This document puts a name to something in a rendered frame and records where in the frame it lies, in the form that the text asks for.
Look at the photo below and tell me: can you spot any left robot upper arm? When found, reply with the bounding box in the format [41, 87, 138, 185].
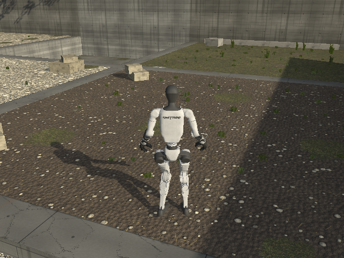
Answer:
[146, 108, 161, 137]

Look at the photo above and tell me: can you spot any right robot hand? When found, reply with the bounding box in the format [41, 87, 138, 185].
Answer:
[195, 140, 207, 151]

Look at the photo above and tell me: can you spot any right robot forearm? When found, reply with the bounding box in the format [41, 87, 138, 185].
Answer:
[195, 129, 205, 144]

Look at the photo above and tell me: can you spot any humanoid robot torso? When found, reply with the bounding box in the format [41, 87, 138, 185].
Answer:
[159, 106, 184, 161]

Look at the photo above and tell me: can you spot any right robot upper arm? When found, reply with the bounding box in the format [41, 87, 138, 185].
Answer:
[183, 109, 200, 138]

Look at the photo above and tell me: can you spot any left robot foot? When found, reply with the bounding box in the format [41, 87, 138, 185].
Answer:
[157, 203, 169, 217]

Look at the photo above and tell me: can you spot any left robot forearm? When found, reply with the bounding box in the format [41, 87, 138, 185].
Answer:
[141, 129, 150, 145]

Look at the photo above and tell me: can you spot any left robot hand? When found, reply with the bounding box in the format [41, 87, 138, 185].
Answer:
[140, 143, 152, 152]

